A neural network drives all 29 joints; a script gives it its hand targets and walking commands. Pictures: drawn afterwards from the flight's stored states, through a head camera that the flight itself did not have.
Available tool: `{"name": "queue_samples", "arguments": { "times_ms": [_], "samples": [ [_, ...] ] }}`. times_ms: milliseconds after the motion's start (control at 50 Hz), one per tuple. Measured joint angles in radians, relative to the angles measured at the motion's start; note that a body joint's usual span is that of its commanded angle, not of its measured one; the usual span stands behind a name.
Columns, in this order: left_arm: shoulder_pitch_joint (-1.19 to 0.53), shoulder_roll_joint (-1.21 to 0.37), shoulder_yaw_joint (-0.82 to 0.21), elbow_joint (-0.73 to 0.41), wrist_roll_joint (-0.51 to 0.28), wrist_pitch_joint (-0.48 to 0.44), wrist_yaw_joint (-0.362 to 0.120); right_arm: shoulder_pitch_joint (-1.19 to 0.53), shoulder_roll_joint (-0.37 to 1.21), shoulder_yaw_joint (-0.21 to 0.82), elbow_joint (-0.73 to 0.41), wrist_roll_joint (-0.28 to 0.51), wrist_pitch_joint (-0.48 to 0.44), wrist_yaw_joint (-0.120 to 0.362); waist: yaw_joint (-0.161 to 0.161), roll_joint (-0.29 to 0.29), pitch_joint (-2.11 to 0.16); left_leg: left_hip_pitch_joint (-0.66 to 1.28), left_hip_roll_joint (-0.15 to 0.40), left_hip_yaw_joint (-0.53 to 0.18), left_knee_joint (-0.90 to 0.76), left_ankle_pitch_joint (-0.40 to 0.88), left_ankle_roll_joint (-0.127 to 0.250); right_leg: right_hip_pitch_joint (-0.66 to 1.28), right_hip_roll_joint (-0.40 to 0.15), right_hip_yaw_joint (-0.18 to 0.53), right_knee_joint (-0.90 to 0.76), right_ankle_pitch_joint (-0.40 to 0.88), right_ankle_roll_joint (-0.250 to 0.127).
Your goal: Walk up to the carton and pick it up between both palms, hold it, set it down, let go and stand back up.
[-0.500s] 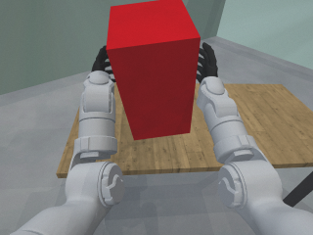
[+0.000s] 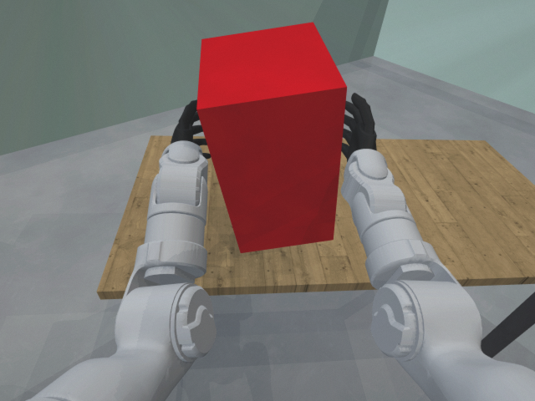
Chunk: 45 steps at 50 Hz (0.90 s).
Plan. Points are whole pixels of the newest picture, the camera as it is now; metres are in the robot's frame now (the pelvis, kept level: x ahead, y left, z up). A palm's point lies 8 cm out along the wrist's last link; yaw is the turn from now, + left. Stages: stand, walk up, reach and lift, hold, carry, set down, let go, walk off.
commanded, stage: set down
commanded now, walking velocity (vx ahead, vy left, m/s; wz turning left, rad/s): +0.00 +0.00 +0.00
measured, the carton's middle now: (273, 148) +0.44 -0.04 +0.19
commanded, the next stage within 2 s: none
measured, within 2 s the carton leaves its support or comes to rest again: rests again in 1.96 s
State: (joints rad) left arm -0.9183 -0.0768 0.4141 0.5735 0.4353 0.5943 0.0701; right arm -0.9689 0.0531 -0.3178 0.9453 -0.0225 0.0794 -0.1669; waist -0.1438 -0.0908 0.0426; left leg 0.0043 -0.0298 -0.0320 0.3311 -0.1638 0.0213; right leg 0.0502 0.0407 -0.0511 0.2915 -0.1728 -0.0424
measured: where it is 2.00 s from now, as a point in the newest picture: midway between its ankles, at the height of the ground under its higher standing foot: outside the picture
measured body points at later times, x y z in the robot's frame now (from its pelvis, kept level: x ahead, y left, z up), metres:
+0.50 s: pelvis +0.00 -0.01 +0.00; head -0.03 +0.02 +0.45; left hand +0.43 +0.08 +0.17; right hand +0.41 -0.17 +0.19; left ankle +0.02 +0.10 -0.75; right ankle +0.01 -0.09 -0.75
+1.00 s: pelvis +0.01 -0.01 +0.00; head +0.00 +0.01 +0.45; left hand +0.44 +0.07 +0.14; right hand +0.41 -0.19 +0.16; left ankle +0.02 +0.10 -0.75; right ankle +0.01 -0.09 -0.75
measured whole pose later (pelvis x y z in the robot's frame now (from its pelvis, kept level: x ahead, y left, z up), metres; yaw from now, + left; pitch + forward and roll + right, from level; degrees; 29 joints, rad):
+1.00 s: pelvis +0.01 -0.01 +0.00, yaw -3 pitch -4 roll +0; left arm -0.87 -0.11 0.47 0.77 0.39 0.35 0.12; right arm -0.89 0.08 -0.49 0.98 -0.22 -0.04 -0.08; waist -0.09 -0.05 0.02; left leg -0.08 -0.01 0.03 0.30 -0.16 0.01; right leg -0.07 0.04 -0.05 0.30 -0.17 -0.05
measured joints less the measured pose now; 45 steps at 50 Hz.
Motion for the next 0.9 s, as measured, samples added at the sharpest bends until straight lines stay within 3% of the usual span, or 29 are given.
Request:
{"name": "queue_samples", "arguments": {
  "times_ms": [300,900],
  "samples": [
    [-0.002,-0.015,0.030,0.109,-0.004,-0.092,0.020,0.010,-0.002,-0.070,0.039,-0.072,-0.036,0.027,0.027,0.014,-0.006,-0.017,0.009,0.025,-0.018,0.007,-0.005,-0.037,0.002,0.008,0.009,0.001,-0.005],
    [0.046,-0.027,0.056,0.187,-0.035,-0.222,0.035,0.071,0.025,-0.144,0.037,-0.176,-0.103,0.072,0.047,0.033,-0.008,-0.063,0.019,0.052,-0.027,0.003,-0.010,-0.097,0.003,0.003,0.013,0.000,-0.009]
  ]
}}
